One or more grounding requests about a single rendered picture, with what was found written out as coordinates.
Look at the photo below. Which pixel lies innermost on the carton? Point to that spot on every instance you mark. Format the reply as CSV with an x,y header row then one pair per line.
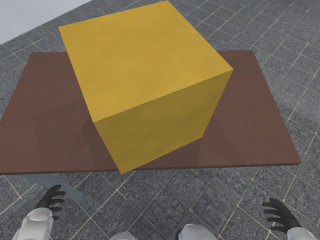
x,y
150,81

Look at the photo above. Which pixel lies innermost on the left robot forearm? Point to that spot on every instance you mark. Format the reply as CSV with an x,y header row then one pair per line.
x,y
36,225

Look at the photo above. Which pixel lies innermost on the robot right thigh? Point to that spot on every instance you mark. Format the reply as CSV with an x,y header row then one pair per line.
x,y
195,232

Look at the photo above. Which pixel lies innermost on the left robot hand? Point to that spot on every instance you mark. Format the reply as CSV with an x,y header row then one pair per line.
x,y
47,200

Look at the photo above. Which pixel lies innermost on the right robot hand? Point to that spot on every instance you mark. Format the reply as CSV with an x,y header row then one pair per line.
x,y
287,219

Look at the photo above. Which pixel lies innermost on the table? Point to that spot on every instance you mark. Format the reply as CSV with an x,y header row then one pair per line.
x,y
47,128

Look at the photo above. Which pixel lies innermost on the right robot forearm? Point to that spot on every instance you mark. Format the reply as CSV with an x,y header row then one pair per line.
x,y
299,233

